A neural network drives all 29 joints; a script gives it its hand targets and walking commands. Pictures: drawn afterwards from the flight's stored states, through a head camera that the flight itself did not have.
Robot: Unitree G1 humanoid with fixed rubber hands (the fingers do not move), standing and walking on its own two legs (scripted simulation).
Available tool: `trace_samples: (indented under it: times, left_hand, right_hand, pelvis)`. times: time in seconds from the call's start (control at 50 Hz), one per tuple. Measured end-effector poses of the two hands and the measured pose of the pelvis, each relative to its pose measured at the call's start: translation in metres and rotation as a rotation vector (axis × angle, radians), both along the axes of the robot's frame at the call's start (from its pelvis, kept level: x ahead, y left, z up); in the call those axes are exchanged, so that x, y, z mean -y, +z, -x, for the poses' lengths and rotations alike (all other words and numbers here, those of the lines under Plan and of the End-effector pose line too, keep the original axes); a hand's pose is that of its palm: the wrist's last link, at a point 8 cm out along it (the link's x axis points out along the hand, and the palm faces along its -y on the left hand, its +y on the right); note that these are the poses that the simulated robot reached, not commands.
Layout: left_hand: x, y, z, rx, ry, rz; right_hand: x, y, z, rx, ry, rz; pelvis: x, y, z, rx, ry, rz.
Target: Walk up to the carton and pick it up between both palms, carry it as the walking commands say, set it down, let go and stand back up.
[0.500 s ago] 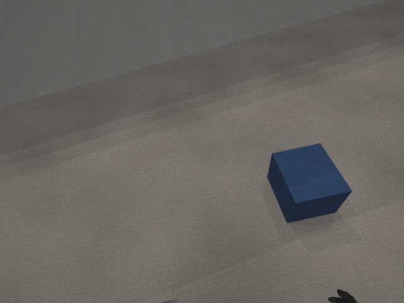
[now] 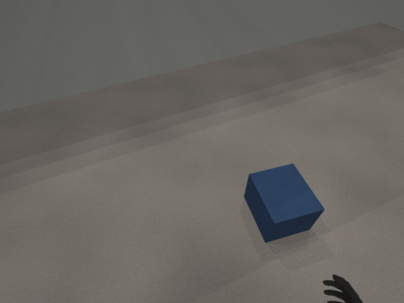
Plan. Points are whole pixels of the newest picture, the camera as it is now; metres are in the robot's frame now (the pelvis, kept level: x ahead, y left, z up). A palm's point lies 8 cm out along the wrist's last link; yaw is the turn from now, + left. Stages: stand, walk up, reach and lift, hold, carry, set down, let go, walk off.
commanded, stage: walk up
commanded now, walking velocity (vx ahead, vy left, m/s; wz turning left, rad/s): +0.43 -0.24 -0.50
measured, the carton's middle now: (279, 202) +0.75 -0.31 -0.66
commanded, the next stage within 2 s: none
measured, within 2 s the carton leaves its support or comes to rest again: neither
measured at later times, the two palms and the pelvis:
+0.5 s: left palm (177, 265) +0.24 +0.11 -0.14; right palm out of the picture +0.19 -0.41 -0.16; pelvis +0.15 -0.14 -0.03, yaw -12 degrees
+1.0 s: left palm (202, 196) +0.42 +0.07 -0.13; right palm out of the picture +0.26 -0.43 -0.09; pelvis +0.28 -0.14 +0.01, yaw -19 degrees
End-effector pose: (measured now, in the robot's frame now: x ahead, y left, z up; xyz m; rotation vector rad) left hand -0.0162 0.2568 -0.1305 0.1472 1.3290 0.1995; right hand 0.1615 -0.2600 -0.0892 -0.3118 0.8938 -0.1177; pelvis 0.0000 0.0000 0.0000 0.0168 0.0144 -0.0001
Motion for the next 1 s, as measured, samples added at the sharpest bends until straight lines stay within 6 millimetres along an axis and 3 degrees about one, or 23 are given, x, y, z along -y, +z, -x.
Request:
trace_samples:
  times: [0.12, 0.2, 0.28, 0.34, 0.4, 0.46, 0.6, 0.7, 0.76, 0.8, 0.9, 1.0]
  left_hand:
    - [0.008, 0.012, -0.111, 0.204, -0.09, 0.041]
    - [0.037, 0.013, -0.172, 0.267, -0.16, 0.082]
    - [0.075, 0.006, -0.216, 0.263, -0.207, 0.101]
    - [0.103, -0.002, -0.241, 0.226, -0.233, 0.082]
    - [0.131, -0.016, -0.262, 0.195, -0.255, 0.026]
    - [0.15, -0.015, -0.262, 0.114, -0.299, -0.009]
    - [0.14, 0.014, -0.237, -0.057, -0.251, -0.092]
    - [0.139, 0.007, -0.259, -0.067, -0.249, -0.049]
    - [0.139, -0.011, -0.289, -0.048, -0.275, -0.008]
    - [0.142, -0.018, -0.316, -0.018, -0.294, 0.015]
    - [0.165, -0.005, -0.394, 0.12, -0.345, 0.056]
    - [0.19, 0.003, -0.441, 0.162, -0.397, 0.074]
  right_hand:
    - [0.026, -0.001, 0.05, -0.122, -0.129, 0.033]
    - [0.051, -0.002, 0.067, -0.194, -0.186, 0.052]
    - [0.082, -0.011, 0.072, -0.27, -0.225, 0.041]
    - [0.107, -0.029, 0.059, -0.306, -0.241, -0.003]
    - [0.134, -0.062, 0.036, -0.323, -0.25, -0.062]
    - [0.151, -0.078, 0.0, -0.287, -0.263, -0.104]
    - [0.162, -0.05, -0.085, -0.161, -0.261, -0.136]
    - [0.167, -0.025, -0.12, -0.116, -0.28, -0.083]
    - [0.166, -0.018, -0.128, -0.097, -0.311, -0.027]
    - [0.161, -0.015, -0.123, -0.108, -0.338, -0.01]
    - [0.156, -0.003, -0.099, -0.173, -0.402, -0.01]
    - [0.165, -0.005, -0.096, -0.205, -0.442, -0.018]
  pelvis:
    - [0.007, 0.007, -0.031, 0.057, -0.057, 0.027]
    - [0.026, 0.006, -0.05, 0.067, -0.092, 0.04]
    - [0.056, 0.0, -0.075, 0.048, -0.11, 0.029]
    - [0.085, -0.01, -0.1, 0.004, -0.136, -0.004]
    - [0.117, -0.031, -0.127, -0.015, -0.168, -0.033]
    - [0.132, -0.033, -0.143, -0.003, -0.207, -0.02]
    - [0.143, -0.007, -0.187, -0.002, -0.237, -0.008]
    - [0.138, -0.001, -0.218, -0.011, -0.252, 0.01]
    - [0.129, -0.008, -0.234, -0.013, -0.273, 0.039]
    - [0.126, -0.008, -0.242, 0.011, -0.287, 0.052]
    - [0.13, 0.005, -0.264, 0.029, -0.304, 0.074]
    - [0.142, 0.009, -0.279, 0.011, -0.329, 0.062]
